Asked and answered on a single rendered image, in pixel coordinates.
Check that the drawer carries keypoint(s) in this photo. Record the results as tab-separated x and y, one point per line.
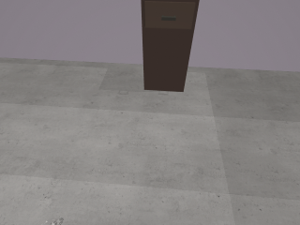
183	12

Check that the cabinet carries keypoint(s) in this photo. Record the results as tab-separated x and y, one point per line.
166	52

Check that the handle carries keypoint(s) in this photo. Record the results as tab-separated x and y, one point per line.
168	18

